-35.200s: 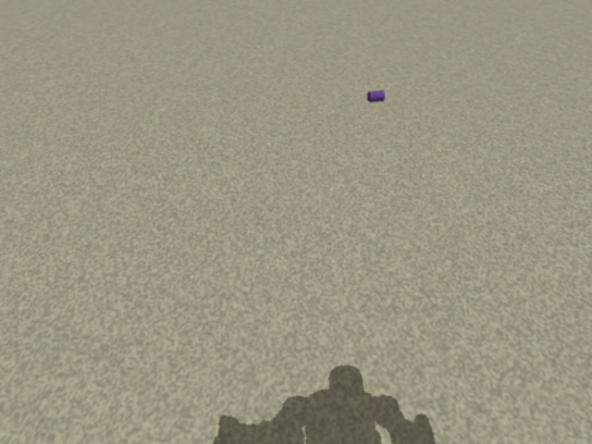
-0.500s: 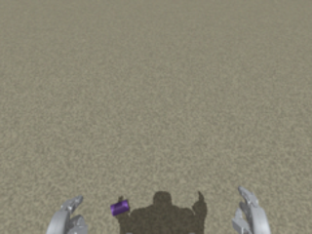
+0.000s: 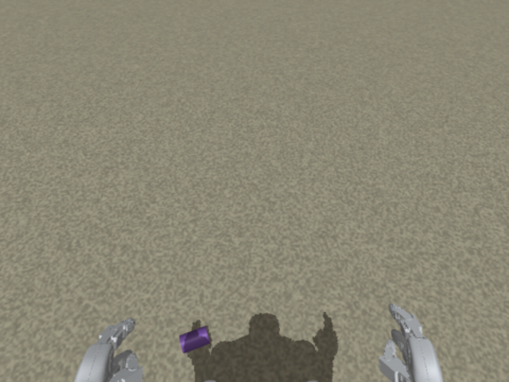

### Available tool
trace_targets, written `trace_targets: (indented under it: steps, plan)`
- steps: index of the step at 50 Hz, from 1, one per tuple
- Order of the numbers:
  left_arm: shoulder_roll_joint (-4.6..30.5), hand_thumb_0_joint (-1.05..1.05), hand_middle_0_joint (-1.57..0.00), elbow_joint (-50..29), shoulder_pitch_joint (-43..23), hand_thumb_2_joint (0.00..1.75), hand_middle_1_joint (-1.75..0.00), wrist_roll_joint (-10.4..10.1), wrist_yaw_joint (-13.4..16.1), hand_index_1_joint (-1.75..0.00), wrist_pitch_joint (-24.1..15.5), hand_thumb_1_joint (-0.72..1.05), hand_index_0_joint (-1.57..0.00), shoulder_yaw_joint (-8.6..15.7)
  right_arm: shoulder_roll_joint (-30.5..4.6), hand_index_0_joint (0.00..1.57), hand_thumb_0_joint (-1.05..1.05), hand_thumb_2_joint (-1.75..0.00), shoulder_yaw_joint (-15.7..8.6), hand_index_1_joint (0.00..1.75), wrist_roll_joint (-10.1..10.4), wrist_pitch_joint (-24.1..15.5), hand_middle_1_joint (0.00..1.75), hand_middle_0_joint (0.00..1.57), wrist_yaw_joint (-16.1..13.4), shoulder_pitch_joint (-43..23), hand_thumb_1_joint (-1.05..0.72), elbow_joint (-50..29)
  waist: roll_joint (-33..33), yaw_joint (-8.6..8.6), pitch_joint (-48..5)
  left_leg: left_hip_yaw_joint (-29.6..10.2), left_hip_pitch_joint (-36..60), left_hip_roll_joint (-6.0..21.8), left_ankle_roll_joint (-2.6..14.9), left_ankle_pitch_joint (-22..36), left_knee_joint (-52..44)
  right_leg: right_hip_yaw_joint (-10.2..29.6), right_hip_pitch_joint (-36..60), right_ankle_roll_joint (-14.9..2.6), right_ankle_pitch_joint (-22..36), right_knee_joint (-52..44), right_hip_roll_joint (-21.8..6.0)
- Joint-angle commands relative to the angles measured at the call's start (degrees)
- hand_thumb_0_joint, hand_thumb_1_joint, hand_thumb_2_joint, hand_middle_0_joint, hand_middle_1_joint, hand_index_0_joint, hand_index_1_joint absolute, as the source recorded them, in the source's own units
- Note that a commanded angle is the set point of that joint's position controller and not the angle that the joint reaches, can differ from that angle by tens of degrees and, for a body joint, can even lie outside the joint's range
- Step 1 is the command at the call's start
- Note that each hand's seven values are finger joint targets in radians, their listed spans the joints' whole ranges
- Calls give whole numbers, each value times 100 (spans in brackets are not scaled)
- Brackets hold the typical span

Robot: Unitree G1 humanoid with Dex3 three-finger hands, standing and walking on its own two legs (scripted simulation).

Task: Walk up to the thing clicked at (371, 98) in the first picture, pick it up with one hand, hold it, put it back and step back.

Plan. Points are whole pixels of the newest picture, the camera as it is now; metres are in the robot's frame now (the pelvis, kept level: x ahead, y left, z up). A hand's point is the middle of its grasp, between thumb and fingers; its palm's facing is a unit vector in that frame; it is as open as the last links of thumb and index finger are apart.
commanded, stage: stand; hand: left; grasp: from above
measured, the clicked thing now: (194, 339) +0.39 +0.20 -0.68
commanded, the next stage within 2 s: none
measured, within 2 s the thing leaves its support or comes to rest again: neither
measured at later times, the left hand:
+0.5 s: hand out of the picture +0.07 +0.24 -0.11, palm faces +0.04 -0.94 -0.33, open 7.4 cm
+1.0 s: hand out of the picture +0.05 +0.24 -0.10, palm faces +0.04 -0.94 -0.34, open 7.4 cm
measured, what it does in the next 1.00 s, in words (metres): rises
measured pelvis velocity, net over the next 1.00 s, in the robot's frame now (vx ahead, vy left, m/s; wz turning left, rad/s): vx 0.00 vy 0.00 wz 0.00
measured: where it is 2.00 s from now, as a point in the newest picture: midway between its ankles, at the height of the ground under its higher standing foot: outside the picture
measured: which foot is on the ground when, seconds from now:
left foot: down 0.00-1.00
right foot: down 0.00-1.00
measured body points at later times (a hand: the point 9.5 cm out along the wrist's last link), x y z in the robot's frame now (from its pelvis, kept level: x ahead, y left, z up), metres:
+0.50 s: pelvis +0.00 +0.00 +0.04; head +0.02 +0.01 +0.49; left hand +0.07 +0.29 -0.09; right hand +0.09 -0.28 -0.08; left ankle +0.01 +0.13 -0.68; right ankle +0.01 -0.14 -0.68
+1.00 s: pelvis +0.00 +0.00 +0.07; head -0.01 +0.00 +0.52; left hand +0.04 +0.29 -0.07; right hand +0.06 -0.29 -0.07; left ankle +0.01 +0.13 -0.68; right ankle +0.01 -0.14 -0.68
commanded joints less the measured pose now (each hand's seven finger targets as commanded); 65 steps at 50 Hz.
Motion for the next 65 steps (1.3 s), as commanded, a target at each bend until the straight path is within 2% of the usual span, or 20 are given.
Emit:
trace_targets:
  steps: [1, 3, 4, 5, 6, 7, 8, 9, 11, 16, 17, 23, 25, 29, 32, 37, 39, 48, 55, 65]
  plan:
    - [665, 0, -20, -1228, -190, 90, -30, 72, 37, -30, -279, 90, -20, 365, -699, 20, 0, -90, -314, 30, 31, -327, 30, 20, -88, -417, -90, -931, 143, -4, -405, 119, 504, -129, 120, 989, -1113, -232, 235, -161, 798, -859, 188]
    - [479, 0, -20, -951, -60, 90, -30, 70, 27, -30, -238, 90, -20, 222, -661, 20, 0, -90, -286, 30, 35, -332, 30, 20, -93, -435, -90, -959, 48, -58, -241, 160, 409, -153, 138, 887, -1065, -226, 130, -145, 714, -925, 181]
    - [582, 0, -20, -1268, -214, 90, -30, 34, 32, -30, -262, 90, -20, 308, -664, 20, 0, -90, -292, 30, 34, -346, 30, 20, -90, -421, -90, -978, 46, -26, -342, 153, 391, -160, 144, 820, -1064, -222, 196, -144, 668, -933, 177]
    - [1101, 0, -20, 743, -1850, 90, -30, 646, 239, -30, -1536, 90, -20, 282, -1363, 20, 0, -90, -522, 30, -703, 304, 30, 20, 251, -782, -90, 457, -216, 346, 982, -104, 706, 147, 410, 1832, -1592, 208, 1023, -399, 732, -968, -167]
    - [1208, 0, -20, 1795, -1200, 90, -30, 689, 215, -30, -1939, 90, -20, 414, -1514, 20, 0, -90, -632, 30, -681, 542, 30, 20, 439, -817, -90, 468, -510, 428, 505, 31, 988, 116, 496, 1828, -1535, 586, 1266, -512, 758, -1242, -298]
    - [1223, 0, -20, 2137, -1111, 90, -30, 723, 178, -30, -2129, 90, -20, 390, -1525, 20, 0, -90, -669, 30, -702, 668, 30, 20, 542, -693, -90, 385, -453, 304, 455, -23, 1081, 37, 487, 1691, -1494, 673, 1183, -633, 686, -1374, -263]
    - [1327, 0, -20, 2416, -1180, 90, -30, 750, 159, -30, -2279, 90, -20, 325, -1511, 20, 0, -90, -650, 30, -628, 730, 30, 20, 655, -722, -90, 426, -388, 317, 270, -38, 1314, -34, 477, 1616, -1534, 748, 1452, -635, 920, -1298, -341]
    - [1310, 0, -20, 2653, -1346, 90, -30, 747, 125, -30, -2378, 90, -20, 314, -1369, 20, 0, -90, -632, 30, -482, 763, 30, 20, 758, -711, -90, 602, -355, 286, 159, 41, 1543, -51, 465, 1648, -1576, 799, 1576, -590, 1271, -1336, -440]
    - [1285, 0, -20, 3140, -1626, 90, -30, 642, 79, -30, -2417, 90, -20, 339, -1248, 20, 0, -90, -611, 30, -306, 843, 30, 20, 886, -740, -90, 748, -653, 295, 309, 122, 1647, -129, 419, 1356, -1694, 797, 1544, -508, 970, -1656, -487]
    - [1102, 0, -20, 4339, -1766, 90, -30, 589, 91, -30, -2583, 90, -20, 322, -1343, 20, 0, -90, -689, 30, -345, 996, 30, 20, 934, -927, -90, 1200, 143, 378, 609, -507, 1799, 273, 494, 762, -2790, 301, 1791, -281, 846, -1629, -229]
    - [1091, 0, -20, 4544, -1763, 90, -30, 586, 82, -30, -2624, 90, -20, 321, -1363, 20, 0, -90, -684, 30, -342, 1021, 30, 20, 923, -939, -90, 1285, 198, 380, 667, -487, 1836, 271, 465, 832, -2894, 312, 1899, -278, 974, -1751, -234]
    - [1217, 0, -20, 5532, -1753, 90, -30, 501, 121, -30, -2777, 90, -20, 336, -1340, 20, 0, -90, -655, 30, -244, 1104, 30, 20, 821, -640, -90, 1823, -134, 279, 545, -170, 2645, 211, 355, 2631, -2849, 500, 2565, -310, 2350, -2374, -472]
    - [1277, 0, -20, 5808, -1718, 90, -30, 487, 137, -30, -2771, 90, -20, 326, -1380, 20, 0, -90, -645, 30, -228, 1137, 30, 20, 807, -690, -90, 1990, -156, 293, 628, -147, 2811, 206, 324, 2616, -2968, 521, 2645, -312, 2415, -2620, -516]
    - [1338, 0, -20, 6217, -1854, 90, -30, 470, 164, -30, -2766, 90, -20, 291, -1432, 20, 0, -90, -608, 30, -188, 1196, 30, 20, 777, -603, -90, 2300, -275, 193, 744, -138, 3049, 255, 300, 2681, -3274, 548, 2859, -281, 2588, -2987, -574]
    - [1310, 0, -20, 6498, -1791, 90, -30, 457, 161, -30, -2738, 90, -20, 243, -1463, 20, 0, -90, -582, 30, -169, 1205, 30, 20, 776, -695, -90, 2485, -113, 265, 884, -166, 3137, 299, 275, 2687, -3517, 485, 2954, -236, 2438, -3159, -539]
    - [1354, 0, -20, 6811, -1925, 90, -30, 495, 144, -30, -2723, 90, -20, 227, -1482, 20, 0, -90, -567, 30, -167, 1251, 30, 20, 803, -869, -90, 2663, -159, 276, 1290, -245, 2946, 319, 231, 1726, -4030, 445, 2962, -198, 1653, -3465, -487]
    - [1414, 0, -20, 6870, -2025, 90, -30, 484, 127, -30, -2736, 90, -20, 240, -1508, 20, 0, -90, -569, 30, -167, 1245, 30, 20, 810, -855, -90, 2721, -141, 240, 1250, -242, 2931, 338, 251, 1679, -4112, 495, 3028, -205, 1742, -3544, -531]
    - [1463, 0, -20, 7091, -2122, 90, -30, 474, 103, -30, -2802, 90, -20, 219, -1517, 20, 0, -90, -559, 30, -149, 1246, 30, 20, 865, -1018, -90, 2875, -238, 261, 1186, -225, 3156, 386, 238, 1852, -4165, 530, 3069, -192, 1698, -3795, -594]
    - [1542, 0, -20, 7168, -2194, 90, -30, 462, 70, -30, -2791, 90, -20, 219, -1580, 20, 0, -90, -513, 30, -149, 1251, 30, 20, 887, -995, -90, 2961, -162, 258, 1269, -234, 3004, 384, 223, 1514, -4314, 517, 3121, -184, 1567, -3825, -567]
    - [1571, 0, -20, 7204, -2242, 90, -30, 434, 43, -30, -2812, 90, -20, 189, -1675, 20, 0, -90, -469, 30, -126, 1219, 30, 20, 891, -1042, -90, 3018, -196, 245, 1117, -197, 3200, 434, 227, 2010, -4244, 553, 3130, -209, 1936, -3839, -615]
